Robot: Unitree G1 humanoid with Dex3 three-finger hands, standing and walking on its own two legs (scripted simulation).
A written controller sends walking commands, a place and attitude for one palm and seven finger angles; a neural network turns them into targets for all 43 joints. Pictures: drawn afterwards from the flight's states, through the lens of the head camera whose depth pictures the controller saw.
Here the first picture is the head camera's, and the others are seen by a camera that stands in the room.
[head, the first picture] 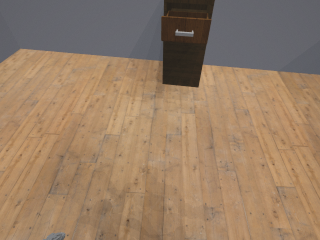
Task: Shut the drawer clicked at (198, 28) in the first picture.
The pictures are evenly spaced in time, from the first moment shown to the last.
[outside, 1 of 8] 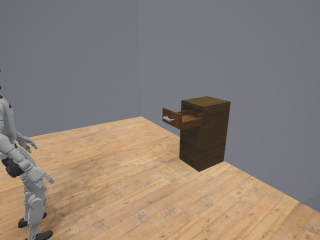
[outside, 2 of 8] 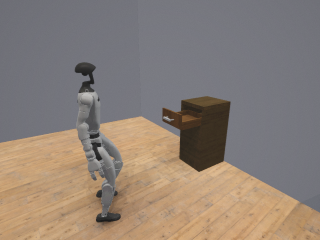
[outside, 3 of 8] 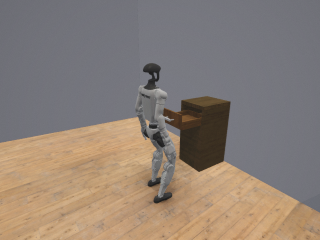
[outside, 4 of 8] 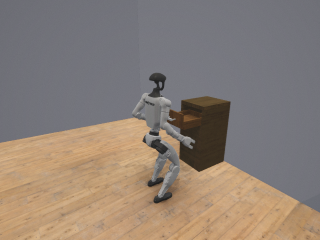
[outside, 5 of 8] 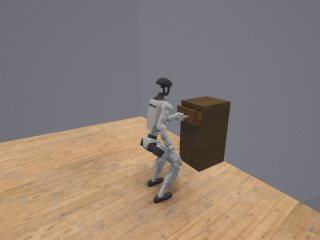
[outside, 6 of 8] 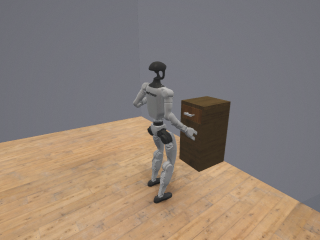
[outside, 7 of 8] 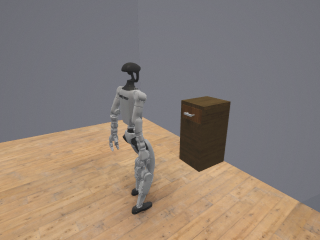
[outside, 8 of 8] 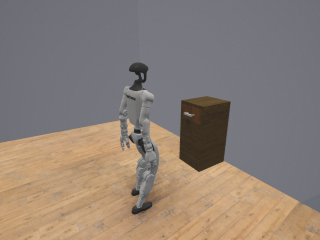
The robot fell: no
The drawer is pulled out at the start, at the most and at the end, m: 0.30 0.30 0.00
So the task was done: yes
